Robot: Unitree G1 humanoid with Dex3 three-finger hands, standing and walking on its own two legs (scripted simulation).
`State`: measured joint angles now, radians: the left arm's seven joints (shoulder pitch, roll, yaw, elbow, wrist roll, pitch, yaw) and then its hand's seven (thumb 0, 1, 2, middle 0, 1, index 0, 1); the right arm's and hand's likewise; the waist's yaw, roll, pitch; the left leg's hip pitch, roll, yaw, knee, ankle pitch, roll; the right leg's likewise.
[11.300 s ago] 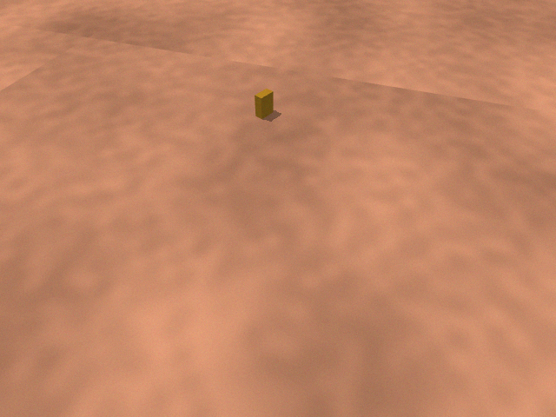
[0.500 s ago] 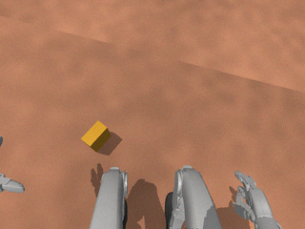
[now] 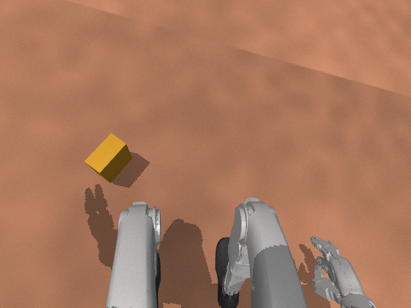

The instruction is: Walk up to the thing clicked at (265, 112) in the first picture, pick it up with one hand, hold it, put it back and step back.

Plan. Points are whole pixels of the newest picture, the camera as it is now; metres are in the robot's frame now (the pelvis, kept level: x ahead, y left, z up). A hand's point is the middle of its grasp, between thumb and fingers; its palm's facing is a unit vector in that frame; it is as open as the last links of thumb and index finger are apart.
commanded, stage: go down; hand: left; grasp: from the side
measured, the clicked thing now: (110, 159) +0.47 +0.25 -0.39
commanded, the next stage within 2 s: approach in 0.94 s
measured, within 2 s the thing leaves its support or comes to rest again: neither
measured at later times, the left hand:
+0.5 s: hand out of the picture +0.36 +0.42 -0.05, palm faces +0.28 -0.95 -0.13, open 17.3 cm
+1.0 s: hand out of the picture +0.36 +0.44 -0.07, palm faces +0.29 -0.95 -0.10, open 17.5 cm
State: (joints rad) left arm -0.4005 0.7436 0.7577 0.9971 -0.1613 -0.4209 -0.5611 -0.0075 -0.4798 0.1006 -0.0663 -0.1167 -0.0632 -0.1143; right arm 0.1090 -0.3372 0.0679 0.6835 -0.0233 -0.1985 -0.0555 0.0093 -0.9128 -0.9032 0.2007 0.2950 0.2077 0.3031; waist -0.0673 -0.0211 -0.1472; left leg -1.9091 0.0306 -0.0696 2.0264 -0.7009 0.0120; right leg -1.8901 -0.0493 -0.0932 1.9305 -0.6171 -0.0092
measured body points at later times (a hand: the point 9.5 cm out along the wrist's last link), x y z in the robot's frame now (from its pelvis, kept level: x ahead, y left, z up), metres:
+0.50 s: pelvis -0.01 +0.00 -0.05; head +0.19 +0.07 +0.34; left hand +0.34 +0.47 -0.04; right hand +0.15 -0.28 -0.15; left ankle +0.07 +0.11 -0.42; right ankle +0.10 -0.12 -0.42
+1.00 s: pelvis -0.02 +0.00 -0.08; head +0.19 +0.08 +0.32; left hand +0.34 +0.49 -0.06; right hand +0.14 -0.28 -0.17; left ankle +0.07 +0.11 -0.42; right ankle +0.10 -0.12 -0.42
